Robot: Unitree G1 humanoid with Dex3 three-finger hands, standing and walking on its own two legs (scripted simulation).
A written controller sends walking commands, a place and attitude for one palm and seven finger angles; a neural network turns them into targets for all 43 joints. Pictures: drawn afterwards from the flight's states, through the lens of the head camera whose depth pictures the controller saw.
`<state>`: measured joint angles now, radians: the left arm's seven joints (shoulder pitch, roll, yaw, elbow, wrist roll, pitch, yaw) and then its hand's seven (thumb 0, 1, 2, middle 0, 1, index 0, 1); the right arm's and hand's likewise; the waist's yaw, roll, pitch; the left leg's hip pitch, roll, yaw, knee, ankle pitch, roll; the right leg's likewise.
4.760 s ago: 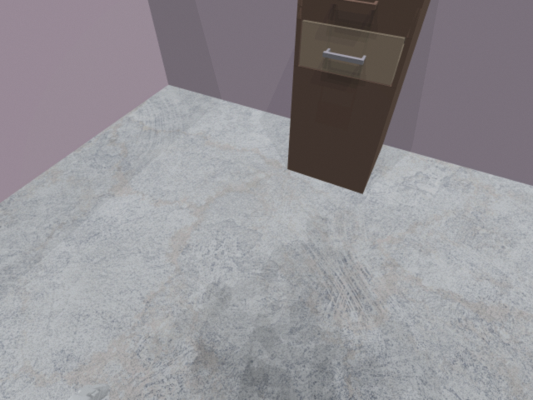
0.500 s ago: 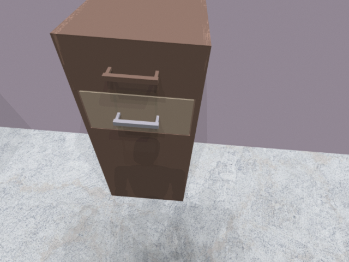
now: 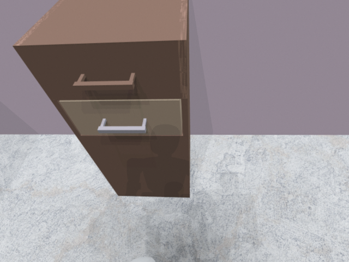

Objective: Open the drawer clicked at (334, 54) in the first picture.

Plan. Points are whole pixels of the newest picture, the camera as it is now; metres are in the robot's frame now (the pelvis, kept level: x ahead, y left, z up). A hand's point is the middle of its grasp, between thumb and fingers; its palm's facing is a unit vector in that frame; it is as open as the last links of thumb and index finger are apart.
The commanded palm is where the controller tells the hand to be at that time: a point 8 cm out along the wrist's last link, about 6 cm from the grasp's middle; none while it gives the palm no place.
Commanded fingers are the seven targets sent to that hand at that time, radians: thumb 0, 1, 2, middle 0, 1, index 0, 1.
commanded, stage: come to a stop and stand still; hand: left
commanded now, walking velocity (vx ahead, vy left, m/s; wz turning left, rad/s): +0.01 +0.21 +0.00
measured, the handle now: (123, 125) +0.53 +0.22 -0.06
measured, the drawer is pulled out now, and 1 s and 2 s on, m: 0.00 0.00 0.00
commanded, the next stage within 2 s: look again from close up in 0.58 s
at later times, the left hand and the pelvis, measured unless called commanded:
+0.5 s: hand out of the picture -0.03 +0.22 -0.17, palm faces +0.10 -0.98 -0.20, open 7.4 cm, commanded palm none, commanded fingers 0.00 0.90 0.90 -0.20 -0.30 -0.20 -0.30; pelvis -0.03 +0.03 +0.01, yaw +3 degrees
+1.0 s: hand out of the picture -0.02 +0.18 -0.16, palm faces +0.07 -0.96 -0.25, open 7.3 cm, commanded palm none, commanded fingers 0.00 0.90 0.90 -0.20 -0.30 -0.20 -0.30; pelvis -0.03 +0.00 +0.00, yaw +2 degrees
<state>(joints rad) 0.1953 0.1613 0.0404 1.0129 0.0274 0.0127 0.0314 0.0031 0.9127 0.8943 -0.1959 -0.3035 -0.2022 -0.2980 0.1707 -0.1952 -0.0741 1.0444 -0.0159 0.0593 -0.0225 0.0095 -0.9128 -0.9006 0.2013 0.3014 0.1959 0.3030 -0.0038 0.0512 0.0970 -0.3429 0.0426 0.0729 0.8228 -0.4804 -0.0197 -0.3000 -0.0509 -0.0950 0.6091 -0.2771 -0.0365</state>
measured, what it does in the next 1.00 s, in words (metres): steps on the spot: left foot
